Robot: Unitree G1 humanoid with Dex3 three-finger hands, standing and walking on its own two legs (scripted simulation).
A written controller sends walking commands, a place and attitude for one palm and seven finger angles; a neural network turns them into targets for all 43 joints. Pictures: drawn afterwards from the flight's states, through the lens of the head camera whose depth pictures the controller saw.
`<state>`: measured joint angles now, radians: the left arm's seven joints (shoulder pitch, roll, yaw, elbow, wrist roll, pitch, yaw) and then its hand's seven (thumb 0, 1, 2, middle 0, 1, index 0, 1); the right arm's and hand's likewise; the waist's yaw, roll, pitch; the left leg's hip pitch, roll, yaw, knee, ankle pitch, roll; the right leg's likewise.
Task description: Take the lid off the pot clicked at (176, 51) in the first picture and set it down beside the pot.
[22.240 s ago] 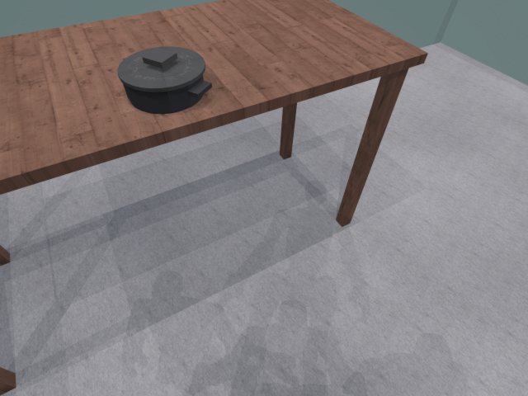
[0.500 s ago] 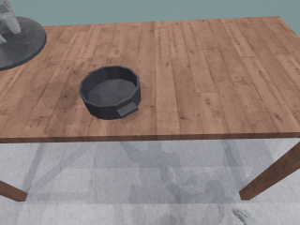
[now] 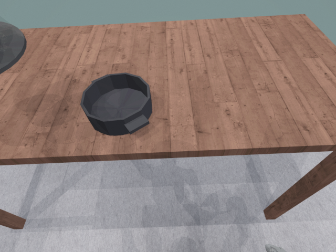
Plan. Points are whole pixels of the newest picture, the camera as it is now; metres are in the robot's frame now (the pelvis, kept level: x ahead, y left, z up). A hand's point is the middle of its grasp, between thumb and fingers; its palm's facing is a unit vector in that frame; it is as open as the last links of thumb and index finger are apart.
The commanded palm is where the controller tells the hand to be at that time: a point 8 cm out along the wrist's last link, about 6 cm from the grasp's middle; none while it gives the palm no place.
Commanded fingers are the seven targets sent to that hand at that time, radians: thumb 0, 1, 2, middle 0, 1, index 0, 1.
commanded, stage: lower the lid onto the table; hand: left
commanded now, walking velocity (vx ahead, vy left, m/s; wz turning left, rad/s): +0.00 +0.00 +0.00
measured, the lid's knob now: out of the picture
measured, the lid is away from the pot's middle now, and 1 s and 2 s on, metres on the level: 0.24 0.23 0.24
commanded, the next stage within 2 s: none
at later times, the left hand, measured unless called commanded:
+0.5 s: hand out of the picture +0.44 +0.34 +0.27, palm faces -0.18 -0.10 -0.98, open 6.8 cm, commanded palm +0.42 +0.34 +0.33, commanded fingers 0.00 0.44 1.21 -0.82 -0.90 -0.98 -0.97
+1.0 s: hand out of the picture +0.43 +0.34 +0.24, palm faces -0.24 -0.13 -0.96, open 6.8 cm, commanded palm +0.42 +0.35 +0.30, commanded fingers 0.00 0.44 1.21 -0.82 -0.90 -0.98 -0.97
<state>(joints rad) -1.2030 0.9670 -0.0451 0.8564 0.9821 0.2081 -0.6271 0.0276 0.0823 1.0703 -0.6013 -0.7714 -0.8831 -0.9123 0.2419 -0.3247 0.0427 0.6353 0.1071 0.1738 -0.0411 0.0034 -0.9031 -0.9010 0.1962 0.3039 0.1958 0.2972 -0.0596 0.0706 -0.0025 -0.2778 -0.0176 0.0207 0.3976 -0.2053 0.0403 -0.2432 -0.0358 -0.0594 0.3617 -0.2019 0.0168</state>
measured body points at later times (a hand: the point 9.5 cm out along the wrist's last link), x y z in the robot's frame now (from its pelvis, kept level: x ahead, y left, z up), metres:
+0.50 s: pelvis +0.00 +0.01 +0.00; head +0.05 -0.01 +0.45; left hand +0.44 +0.34 +0.33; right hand +0.10 -0.26 -0.13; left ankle -0.01 +0.10 -0.74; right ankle -0.02 -0.13 -0.74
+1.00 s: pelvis +0.00 +0.00 +0.00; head +0.04 -0.02 +0.45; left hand +0.44 +0.34 +0.29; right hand +0.10 -0.27 -0.13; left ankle -0.01 +0.10 -0.74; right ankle -0.02 -0.13 -0.74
